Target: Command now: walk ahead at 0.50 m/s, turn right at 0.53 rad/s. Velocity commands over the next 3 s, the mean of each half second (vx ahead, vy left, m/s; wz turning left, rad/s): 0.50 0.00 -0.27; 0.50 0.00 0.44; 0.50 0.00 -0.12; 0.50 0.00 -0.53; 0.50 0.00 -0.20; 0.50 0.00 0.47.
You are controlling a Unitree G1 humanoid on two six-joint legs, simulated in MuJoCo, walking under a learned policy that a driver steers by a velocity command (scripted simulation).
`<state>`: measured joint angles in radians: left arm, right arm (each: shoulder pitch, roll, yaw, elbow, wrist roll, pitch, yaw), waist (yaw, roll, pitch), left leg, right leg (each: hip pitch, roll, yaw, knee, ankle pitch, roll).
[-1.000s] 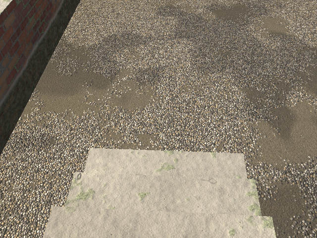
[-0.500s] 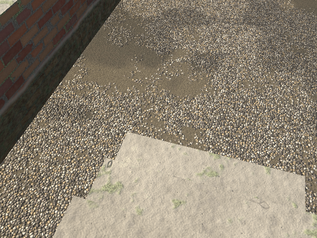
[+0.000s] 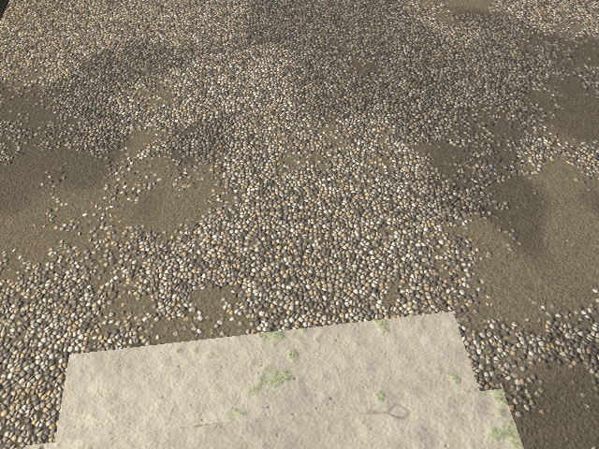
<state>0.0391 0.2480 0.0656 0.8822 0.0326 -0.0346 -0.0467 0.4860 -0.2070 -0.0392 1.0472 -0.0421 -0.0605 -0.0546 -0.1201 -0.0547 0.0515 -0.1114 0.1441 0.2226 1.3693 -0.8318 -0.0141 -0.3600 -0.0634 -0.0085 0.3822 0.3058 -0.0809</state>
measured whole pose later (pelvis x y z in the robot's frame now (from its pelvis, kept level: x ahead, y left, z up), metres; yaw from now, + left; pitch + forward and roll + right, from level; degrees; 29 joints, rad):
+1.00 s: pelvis +0.57 +0.07 -0.23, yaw +10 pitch +0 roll +0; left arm 0.10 0.24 0.06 0.86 0.06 -0.02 -0.02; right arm 0.53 -0.19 -0.05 0.99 -0.01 -0.05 -0.03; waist -0.07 -0.04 -0.02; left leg -0.20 -0.20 -0.16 0.69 -0.46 0.14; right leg -0.73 -0.06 0.09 0.86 0.22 0.01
